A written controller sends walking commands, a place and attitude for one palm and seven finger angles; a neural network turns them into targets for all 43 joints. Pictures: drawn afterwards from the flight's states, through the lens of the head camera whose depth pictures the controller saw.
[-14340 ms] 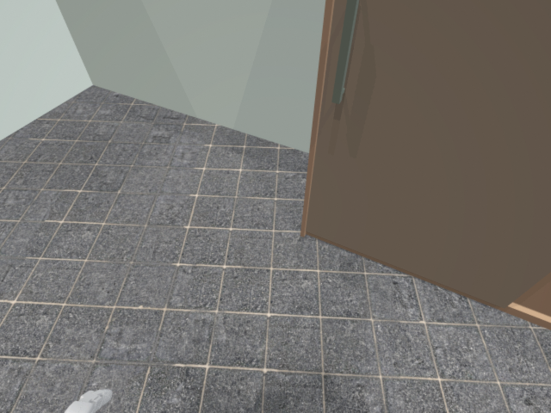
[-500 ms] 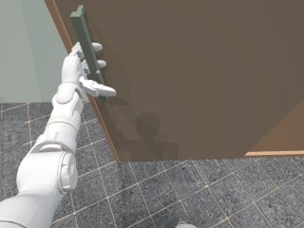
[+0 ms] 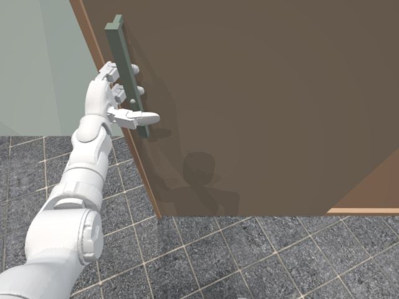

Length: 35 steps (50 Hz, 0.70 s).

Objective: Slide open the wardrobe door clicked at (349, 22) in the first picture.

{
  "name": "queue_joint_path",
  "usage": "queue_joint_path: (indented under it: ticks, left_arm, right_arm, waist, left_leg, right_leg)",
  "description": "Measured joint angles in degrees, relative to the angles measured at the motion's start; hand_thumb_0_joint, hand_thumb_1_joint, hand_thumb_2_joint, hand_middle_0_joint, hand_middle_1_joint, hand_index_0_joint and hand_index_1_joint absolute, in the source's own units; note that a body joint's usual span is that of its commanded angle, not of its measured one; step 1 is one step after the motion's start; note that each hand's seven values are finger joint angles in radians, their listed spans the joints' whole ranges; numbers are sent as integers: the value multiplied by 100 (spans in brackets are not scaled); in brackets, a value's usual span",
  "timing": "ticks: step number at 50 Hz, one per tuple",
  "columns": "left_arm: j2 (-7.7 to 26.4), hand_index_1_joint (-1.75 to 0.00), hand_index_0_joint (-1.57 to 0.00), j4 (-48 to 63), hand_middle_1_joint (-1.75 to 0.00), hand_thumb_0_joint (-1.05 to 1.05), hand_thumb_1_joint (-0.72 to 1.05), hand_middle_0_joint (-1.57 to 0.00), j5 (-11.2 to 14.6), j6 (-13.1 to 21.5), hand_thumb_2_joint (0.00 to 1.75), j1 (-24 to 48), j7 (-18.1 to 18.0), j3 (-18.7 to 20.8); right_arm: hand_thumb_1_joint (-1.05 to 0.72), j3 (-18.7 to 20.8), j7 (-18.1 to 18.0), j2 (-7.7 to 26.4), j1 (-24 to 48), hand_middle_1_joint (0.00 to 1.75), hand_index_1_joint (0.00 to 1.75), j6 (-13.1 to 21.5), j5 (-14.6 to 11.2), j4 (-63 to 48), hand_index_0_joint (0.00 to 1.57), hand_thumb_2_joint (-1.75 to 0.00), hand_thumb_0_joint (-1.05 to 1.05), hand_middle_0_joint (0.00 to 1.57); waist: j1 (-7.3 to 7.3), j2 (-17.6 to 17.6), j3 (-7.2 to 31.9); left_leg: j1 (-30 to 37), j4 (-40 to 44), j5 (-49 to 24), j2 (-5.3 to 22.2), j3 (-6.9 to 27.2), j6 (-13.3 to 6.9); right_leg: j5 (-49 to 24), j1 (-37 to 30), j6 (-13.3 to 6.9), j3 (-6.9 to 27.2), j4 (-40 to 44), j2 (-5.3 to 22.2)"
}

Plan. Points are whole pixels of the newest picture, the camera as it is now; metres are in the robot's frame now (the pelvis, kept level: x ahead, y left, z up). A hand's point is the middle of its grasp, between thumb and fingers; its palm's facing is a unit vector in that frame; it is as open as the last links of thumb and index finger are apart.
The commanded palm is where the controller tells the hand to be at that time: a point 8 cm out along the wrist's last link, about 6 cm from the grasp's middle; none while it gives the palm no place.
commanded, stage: grip the handle and tug to test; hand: left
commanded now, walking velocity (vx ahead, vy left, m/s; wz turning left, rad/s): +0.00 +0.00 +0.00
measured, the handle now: (133, 86) +0.53 +0.13 +0.13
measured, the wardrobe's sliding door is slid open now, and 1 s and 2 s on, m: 0.00 0.00 0.00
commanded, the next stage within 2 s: tug the door sideways, standing still in 1.16 s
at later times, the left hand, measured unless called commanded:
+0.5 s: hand (140, 100) +0.48 +0.11 +0.13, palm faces -0.05 -1.00 +0.00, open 5.4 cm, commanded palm +0.45 +0.17 +0.14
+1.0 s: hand (141, 101) +0.47 +0.11 +0.13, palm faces -0.04 -1.00 +0.01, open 5.6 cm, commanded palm +0.42 +0.17 +0.14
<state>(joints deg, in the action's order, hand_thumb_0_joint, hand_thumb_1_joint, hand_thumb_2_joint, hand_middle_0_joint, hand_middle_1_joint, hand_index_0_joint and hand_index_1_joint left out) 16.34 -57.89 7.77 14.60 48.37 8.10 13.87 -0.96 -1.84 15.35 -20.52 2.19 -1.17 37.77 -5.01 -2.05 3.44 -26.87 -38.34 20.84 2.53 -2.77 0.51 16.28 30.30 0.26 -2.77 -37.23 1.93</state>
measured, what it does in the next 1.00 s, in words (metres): stands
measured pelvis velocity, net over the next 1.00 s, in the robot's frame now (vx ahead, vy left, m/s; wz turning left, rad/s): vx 0.01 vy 0.00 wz -0.04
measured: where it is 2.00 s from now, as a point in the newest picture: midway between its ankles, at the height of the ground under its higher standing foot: outside the picture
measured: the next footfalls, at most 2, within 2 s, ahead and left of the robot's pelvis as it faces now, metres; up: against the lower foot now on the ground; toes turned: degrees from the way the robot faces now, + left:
none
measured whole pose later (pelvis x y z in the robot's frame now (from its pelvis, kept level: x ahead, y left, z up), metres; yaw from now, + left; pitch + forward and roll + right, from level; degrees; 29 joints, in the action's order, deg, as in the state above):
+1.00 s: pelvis +0.01 +0.00 +0.00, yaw -2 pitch +9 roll +0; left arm 14.7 -47.2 7.9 10.7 40.2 5.8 16.0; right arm -0.2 -1.5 15.3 -20.3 1.2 -1.2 35.5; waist -6.0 -2.5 3.9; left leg -23.1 -35.1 20.8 3.4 -4.8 0.9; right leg 16.0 28.0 0.0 -0.8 -35.0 0.7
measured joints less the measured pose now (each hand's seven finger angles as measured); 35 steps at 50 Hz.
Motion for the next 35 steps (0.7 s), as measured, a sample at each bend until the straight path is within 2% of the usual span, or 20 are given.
queue_joint_path:
  ticks: [5,11,21,24,35]
  left_arm:
    - [-85,-127,-35,-79,-126,0,-5,-35,-22,-96,49,97,-52,-60]
    - [-112,-131,-38,-125,-130,0,22,-38,-90,-10,61,170,-136,-49]
    - [15,-137,-43,-335,-136,1,67,-43,-130,26,80,290,-138,84]
    - [-19,-139,-43,-270,-138,2,73,-43,-123,68,83,233,-69,70]
    - [-8,-140,-41,-23,-139,2,74,-40,-108,-46,83,-16,-159,210]
  right_arm:
    - [-90,-17,-10,5,76,30,30,-2,10,24,20,-90,1,20]
    - [-90,-21,0,-13,105,30,30,24,35,14,20,-90,1,20]
    - [-90,-40,-12,-16,6,30,30,-5,41,24,20,-90,1,20]
    - [-90,-18,-6,-3,-56,30,30,-12,43,55,20,-90,1,20]
    - [-90,13,-2,16,-85,30,30,-60,25,12,20,-90,1,20]
  waist:
    - [11,11,-17]
    - [-20,20,-14]
    - [-104,14,-50]
    - [-97,0,-39]
    - [-147,-14,-22]
  left_leg:
    - [-14,-19,-3,-21,42,-2]
    - [-46,-33,-5,-25,30,0]
    - [-107,-48,-9,-6,9,9]
    - [-102,-38,-9,1,-3,13]
    - [36,56,-18,44,-69,27]
  right_leg:
    - [11,-9,2,-39,-13,23]
    - [16,40,0,-24,-49,27]
    - [8,120,-13,0,-76,6]
    - [4,122,-17,12,-67,-3]
    - [-22,29,-30,74,6,-56]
